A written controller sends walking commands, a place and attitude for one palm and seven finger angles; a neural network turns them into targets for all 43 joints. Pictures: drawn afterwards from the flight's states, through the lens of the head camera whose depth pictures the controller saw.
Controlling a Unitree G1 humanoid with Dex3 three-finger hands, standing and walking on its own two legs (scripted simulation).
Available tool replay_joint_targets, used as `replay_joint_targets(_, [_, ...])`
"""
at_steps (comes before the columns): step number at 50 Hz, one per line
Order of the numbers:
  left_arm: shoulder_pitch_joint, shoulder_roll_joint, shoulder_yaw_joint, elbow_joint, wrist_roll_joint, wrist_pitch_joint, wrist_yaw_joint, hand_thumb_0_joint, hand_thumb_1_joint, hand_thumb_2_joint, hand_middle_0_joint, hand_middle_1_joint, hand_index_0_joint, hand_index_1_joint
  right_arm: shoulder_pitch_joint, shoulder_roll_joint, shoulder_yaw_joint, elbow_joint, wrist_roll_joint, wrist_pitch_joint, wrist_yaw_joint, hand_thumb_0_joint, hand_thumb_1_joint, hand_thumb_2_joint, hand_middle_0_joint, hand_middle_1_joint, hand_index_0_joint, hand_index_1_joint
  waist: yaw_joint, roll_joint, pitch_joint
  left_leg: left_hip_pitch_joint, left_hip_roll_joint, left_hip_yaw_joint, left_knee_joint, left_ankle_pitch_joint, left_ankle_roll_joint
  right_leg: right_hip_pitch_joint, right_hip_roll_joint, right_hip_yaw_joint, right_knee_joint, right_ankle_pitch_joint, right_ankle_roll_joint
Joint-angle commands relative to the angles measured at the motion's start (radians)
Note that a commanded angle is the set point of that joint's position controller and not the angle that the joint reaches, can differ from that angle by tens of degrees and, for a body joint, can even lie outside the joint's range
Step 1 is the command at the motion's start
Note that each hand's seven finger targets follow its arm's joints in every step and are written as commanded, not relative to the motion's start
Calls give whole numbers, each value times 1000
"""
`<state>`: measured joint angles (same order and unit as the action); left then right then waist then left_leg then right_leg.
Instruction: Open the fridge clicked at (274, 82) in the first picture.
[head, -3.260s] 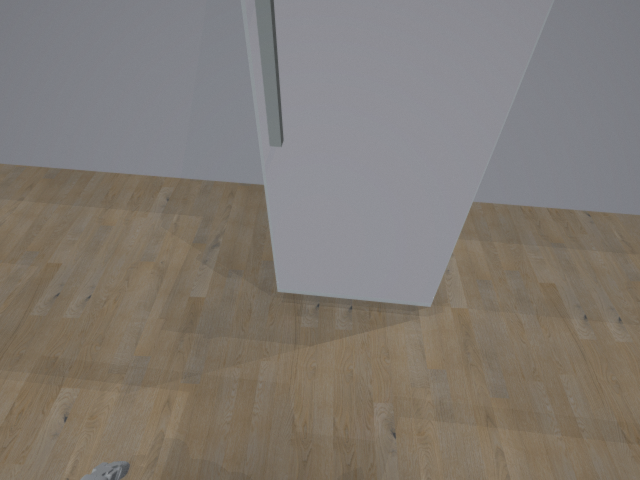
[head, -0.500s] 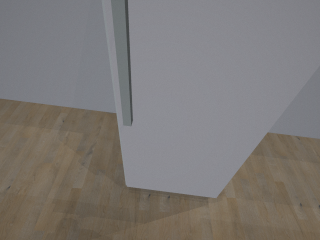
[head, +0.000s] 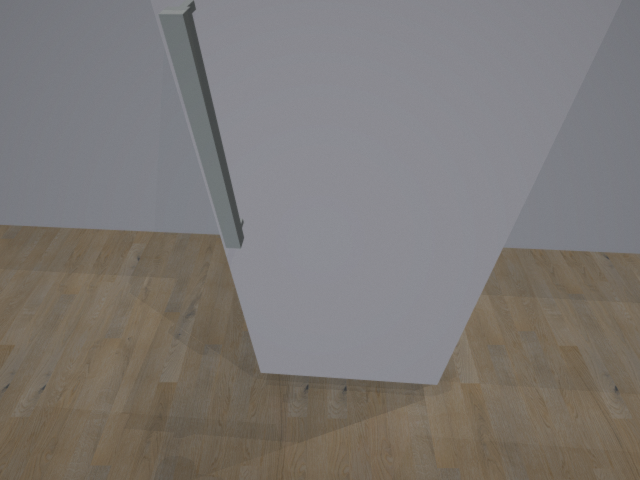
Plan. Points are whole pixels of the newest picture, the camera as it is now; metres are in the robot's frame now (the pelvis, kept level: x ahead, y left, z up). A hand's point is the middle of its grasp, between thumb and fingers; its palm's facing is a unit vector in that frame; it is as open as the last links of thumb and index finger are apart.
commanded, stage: come to a stop and stand still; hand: left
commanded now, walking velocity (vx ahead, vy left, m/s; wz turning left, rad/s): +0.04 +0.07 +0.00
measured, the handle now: (216, 146) +0.53 +0.19 +0.16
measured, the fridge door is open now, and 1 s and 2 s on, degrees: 0 0 0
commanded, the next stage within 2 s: look again from close up in 0.84 s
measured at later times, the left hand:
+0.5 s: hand out of the picture -0.02 +0.22 -0.18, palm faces +0.04 -0.99 -0.15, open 7.4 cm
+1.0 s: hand out of the picture -0.02 +0.22 -0.17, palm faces +0.03 -0.97 -0.24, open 7.4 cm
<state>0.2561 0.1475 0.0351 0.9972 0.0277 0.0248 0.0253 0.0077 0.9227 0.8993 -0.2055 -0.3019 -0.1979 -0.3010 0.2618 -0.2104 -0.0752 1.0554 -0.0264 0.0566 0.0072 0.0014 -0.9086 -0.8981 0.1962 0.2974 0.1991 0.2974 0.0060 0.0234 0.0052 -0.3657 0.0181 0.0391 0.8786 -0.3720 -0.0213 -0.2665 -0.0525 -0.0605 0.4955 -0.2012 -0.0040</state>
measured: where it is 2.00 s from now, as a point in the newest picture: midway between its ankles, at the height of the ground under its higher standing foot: outside the picture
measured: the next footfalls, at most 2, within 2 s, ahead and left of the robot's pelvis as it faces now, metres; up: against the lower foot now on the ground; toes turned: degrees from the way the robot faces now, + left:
left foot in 0.14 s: +0.03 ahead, +0.14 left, +0.00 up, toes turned +7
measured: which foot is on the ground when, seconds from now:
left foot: up 0.00-0.12, down 0.14-1.00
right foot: down 0.00-1.00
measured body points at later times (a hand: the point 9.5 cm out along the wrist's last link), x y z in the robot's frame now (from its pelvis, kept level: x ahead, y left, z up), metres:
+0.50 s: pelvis -0.01 +0.06 +0.00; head -0.01 +0.07 +0.45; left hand -0.02 +0.27 -0.16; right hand -0.03 -0.15 -0.16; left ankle -0.04 +0.13 -0.74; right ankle +0.01 -0.10 -0.74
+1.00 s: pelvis -0.01 +0.05 +0.00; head -0.02 +0.02 +0.45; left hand -0.02 +0.27 -0.15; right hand +0.00 -0.17 -0.17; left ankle -0.04 +0.13 -0.74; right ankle +0.01 -0.10 -0.74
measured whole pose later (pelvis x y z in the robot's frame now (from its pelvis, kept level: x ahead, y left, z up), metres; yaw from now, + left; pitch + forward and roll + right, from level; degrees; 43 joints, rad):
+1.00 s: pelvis -0.01 +0.05 +0.00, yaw +0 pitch -2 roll +1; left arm 0.32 0.14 -0.02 1.13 0.01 -0.01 0.03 0.01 0.91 0.90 -0.20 -0.30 -0.19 -0.30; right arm 0.33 -0.18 0.00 1.05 -0.02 -0.03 -0.02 0.01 -0.92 -0.90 0.20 0.30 0.20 0.30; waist 0.00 0.06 0.00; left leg -0.14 -0.04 0.08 0.47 -0.31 0.05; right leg -0.24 -0.08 -0.03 0.53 -0.25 0.04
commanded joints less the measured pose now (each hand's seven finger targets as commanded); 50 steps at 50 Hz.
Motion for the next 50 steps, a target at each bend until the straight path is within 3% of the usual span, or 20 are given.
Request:
replay_joint_targets(1, [55,217,60,-39,7,-19,17,0,900,900,-200,-300,-200,-300,-1,-24,7,-80,6,-24,-7,0,-900,-900,200,300,200,300,49,-175,64,-32,21,-6,-121,-66,-2,10,-269,294,-285,-197,-156])
replay_joint_targets(3, [51,219,62,-30,6,-17,15,0,900,900,-200,-300,-200,-300,47,-8,14,-67,8,-34,-11,0,-900,-900,200,300,200,300,38,-176,23,48,7,14,-266,-44,4,32,-244,266,-254,-148,-148])
replay_joint_targets(5, [8,196,57,-25,-6,-11,13,0,900,900,-200,-300,-200,-300,149,0,23,-28,10,-44,-19,0,-900,-900,200,300,200,300,-8,-181,-2,230,-3,22,-461,72,14,-65,-182,209,-210,-208,-93])
replay_joint_targets(6, [-1,159,47,-26,-12,-6,10,0,900,900,-200,-300,-200,-300,171,-20,24,-17,10,-52,-24,0,-900,-900,200,300,200,300,-14,-81,1,283,38,-37,-534,78,29,-123,-123,156,-142,-223,-53])
replay_joint_targets(7, [9,110,36,-30,-15,-4,4,0,900,900,-200,-300,-200,-300,159,-61,18,-27,4,-59,-28,0,-900,-900,200,300,200,300,-4,70,6,238,152,-181,-598,69,68,-130,-42,76,-37,-165,-10])
replay_joint_targets(8, [-1,80,30,-35,-13,-3,2,0,900,900,-200,-300,-200,-300,118,-105,16,-45,4,-60,-32,0,-900,-900,200,300,200,300,7,156,32,113,236,-258,-677,1,108,-81,-10,-5,19,-145,19])
replay_joint_targets(9, [-29,85,24,-18,-2,0,4,0,900,900,-200,-300,-200,-300,63,-91,20,-42,6,-65,-37,0,-900,-900,200,300,200,300,9,206,81,31,228,-266,-725,-40,121,-31,-3,-7,69,-124,26])
replay_joint_targets(12, [30,71,8,42,-4,-10,-5,0,900,900,-200,-300,-200,-300,43,-56,36,-23,10,-77,-52,0,-900,-900,200,300,200,300,35,85,67,107,162,-152,-634,271,106,14,-11,24,32,-26,13])
replay_joint_targets(14, [64,78,0,77,-9,-23,0,0,900,900,-200,-300,-200,-300,76,-41,42,1,16,-86,-56,0,-900,-900,200,300,200,300,28,66,32,165,129,-101,-562,435,86,74,-33,46,-67,95,9])
replay_joint_targets(16, [80,90,-6,100,-12,-28,6,0,900,900,-200,-300,-200,-300,102,-26,44,19,21,-91,-54,0,-900,-900,200,300,200,300,16,58,20,176,113,-95,-561,422,64,115,-60,57,-96,140,3])
replay_joint_targets(18, [73,81,-7,114,-12,-29,9,0,900,900,-200,-300,-200,-300,106,-28,43,35,22,-88,-53,0,-900,-900,200,300,200,300,9,-38,18,189,113,-81,-551,425,55,122,-57,56,-88,173,7])
replay_joint_targets(26, [91,53,-19,140,-9,-24,14,0,900,900,-200,-300,-200,-300,112,-11,50,72,20,-88,-53,0,-900,-900,200,300,200,300,5,-22,97,146,104,-97,-623,227,54,92,-57,58,-115,93,18])
replay_joint_targets(34, [114,45,-22,151,-9,-27,17,0,900,900,-200,-300,-200,-300,123,1,52,77,22,-91,-54,0,-900,-900,200,300,200,300,5,-9,105,149,98,-93,-624,222,54,88,-59,61,-121,98,19])
replay_joint_targets(35, [136,87,-38,158,0,-50,57,0,900,900,-200,-300,-200,-300,49,-54,67,-9,32,-105,-38,0,-900,-900,200,300,200,300,12,5,105,99,116,-66,-443,571,31,64,-86,86,-57,257,1])
replay_joint_targets(36, [138,96,-32,128,-8,-51,46,0,900,900,-200,-300,-200,-300,112,-24,65,-19,14,-103,-38,0,-900,-900,200,300,200,300,-6,83,22,123,78,-79,-489,381,11,99,-74,62,-13,42,-21])
replay_joint_targets(37, [128,98,-37,123,-10,-61,34,0,900,900,-200,-300,-200,-300,95,-18,74,-20,4,-109,-31,0,-900,-900,200,300,200,300,13,154,0,112,71,-84,-486,366,21,92,-63,59,7,33,-23])
replay_joint_targets(38, [123,99,-33,112,-8,-54,26,0,900,900,-200,-300,-200,-300,105,-23,68,-44,8,-111,-35,0,-900,-900,200,300,200,300,4,167,-6,119,89,-106,-520,323,31,74,-40,40,23,-40,-22])
replay_joint_targets(43, [101,62,-40,106,-11,-49,11,0,900,900,-200,-300,-200,-300,122,-36,69,-65,12,-104,-43,0,-900,-900,200,300,200,300,1,-21,75,98,95,-118,-540,256,71,36,-36,49,-7,-11,-22])
replay_joint_targets(46, [93,79,-40,101,-13,-50,11,0,900,900,-200,-300,-200,-300,120,-48,67,-55,14,-101,-38,0,-900,-900,200,300,200,300,-6,-61,104,100,83,-109,-558,162,71,21,-45,74,-40,-10,-22])
replay_joint_targets(50, [89,101,-34,94,-14,-55,11,0,900,900,-200,-300,-200,-300,115,-52,70,-37,13,-102,-37,0,-900,-900,200,300,200,300,-8,-65,101,125,73,-86,-554,182,68,25,-54,94,-60,19,-26])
